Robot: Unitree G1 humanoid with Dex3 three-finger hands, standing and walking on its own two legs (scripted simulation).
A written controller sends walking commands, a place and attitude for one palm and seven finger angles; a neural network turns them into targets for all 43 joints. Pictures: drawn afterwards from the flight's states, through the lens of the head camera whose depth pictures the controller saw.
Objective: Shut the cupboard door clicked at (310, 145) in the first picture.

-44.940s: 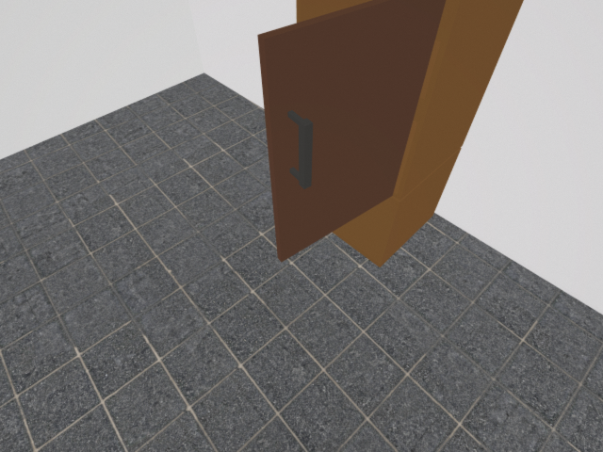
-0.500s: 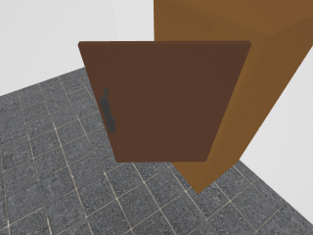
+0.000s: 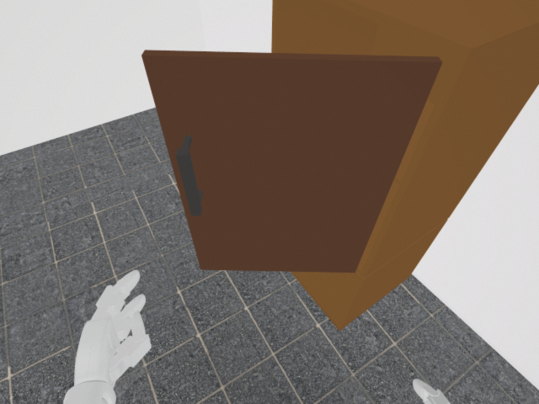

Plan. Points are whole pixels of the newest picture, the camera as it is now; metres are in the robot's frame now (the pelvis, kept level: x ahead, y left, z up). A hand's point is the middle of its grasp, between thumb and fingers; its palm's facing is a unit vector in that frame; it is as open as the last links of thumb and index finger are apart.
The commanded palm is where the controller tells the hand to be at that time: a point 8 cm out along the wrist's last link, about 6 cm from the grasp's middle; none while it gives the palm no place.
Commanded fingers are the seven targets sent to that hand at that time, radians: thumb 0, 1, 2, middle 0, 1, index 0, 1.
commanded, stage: raise the hand and make a fist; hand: left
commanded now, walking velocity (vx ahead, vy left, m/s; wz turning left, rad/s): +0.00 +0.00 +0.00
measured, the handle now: (192, 177) +0.49 +0.16 +0.06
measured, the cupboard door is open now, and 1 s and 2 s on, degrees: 55 55 55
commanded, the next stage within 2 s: bring the fist close to the handle in 1.72 s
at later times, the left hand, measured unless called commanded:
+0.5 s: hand (165, 359) +0.19 +0.15 +0.00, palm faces -0.03 -1.00 -0.04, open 4.8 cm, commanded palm +0.16 +0.22 +0.00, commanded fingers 0.00 0.90 0.90 -0.84 -1.00 -0.84 -1.00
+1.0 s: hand (140, 335) +0.21 +0.18 +0.04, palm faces +0.01 -1.00 -0.03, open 3.1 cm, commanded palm +0.19 +0.23 +0.04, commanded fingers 0.00 0.90 0.90 -1.30 -1.50 -1.30 -1.50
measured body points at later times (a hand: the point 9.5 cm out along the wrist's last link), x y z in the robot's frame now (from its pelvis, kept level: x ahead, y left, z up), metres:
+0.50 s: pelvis -0.02 -0.04 -0.06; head +0.04 -0.04 +0.38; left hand +0.19 +0.21 +0.00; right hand +0.18 -0.24 -0.14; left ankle +0.03 +0.08 -0.71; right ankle +0.01 -0.12 -0.71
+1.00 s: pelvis +0.00 +0.00 -0.04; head +0.04 +0.00 +0.41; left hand +0.20 +0.23 +0.04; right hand +0.19 -0.23 -0.10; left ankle +0.03 +0.08 -0.71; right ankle +0.01 -0.11 -0.71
